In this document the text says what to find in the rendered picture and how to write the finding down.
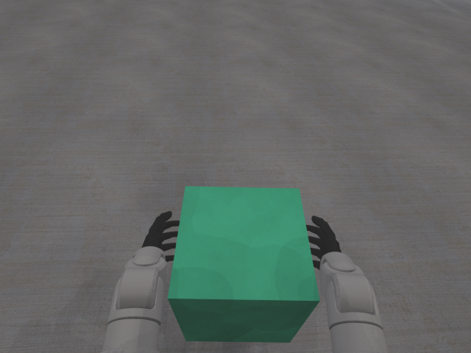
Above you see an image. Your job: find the carton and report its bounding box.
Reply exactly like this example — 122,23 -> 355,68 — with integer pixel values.
168,186 -> 320,343

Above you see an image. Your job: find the left robot forearm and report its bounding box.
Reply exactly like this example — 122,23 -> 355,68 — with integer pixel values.
100,246 -> 167,353

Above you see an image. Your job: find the right robot forearm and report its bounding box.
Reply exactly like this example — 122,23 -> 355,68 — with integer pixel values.
319,252 -> 388,353

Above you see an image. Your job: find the robot right hand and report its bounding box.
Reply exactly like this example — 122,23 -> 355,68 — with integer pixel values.
306,215 -> 341,269

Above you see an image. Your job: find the robot left hand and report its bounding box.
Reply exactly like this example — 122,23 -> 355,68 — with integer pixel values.
142,211 -> 180,262

